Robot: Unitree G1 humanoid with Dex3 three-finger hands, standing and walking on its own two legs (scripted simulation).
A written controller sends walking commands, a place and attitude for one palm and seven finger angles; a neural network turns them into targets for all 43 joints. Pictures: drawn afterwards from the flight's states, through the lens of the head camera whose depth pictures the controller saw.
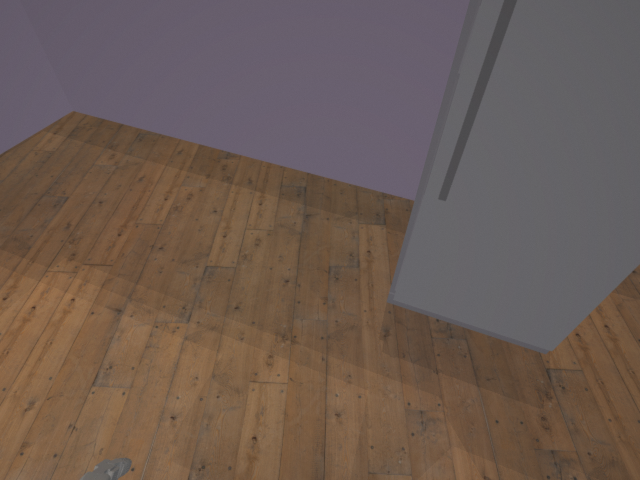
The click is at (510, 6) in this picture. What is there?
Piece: fridge door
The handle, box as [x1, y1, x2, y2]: [438, 0, 516, 200]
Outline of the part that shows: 516,0 504,0 439,194 439,199 445,200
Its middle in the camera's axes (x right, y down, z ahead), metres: +0.31 -0.27 +0.78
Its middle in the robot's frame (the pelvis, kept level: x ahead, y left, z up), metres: +0.79 -0.27 +0.10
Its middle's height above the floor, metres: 0.87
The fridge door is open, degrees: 0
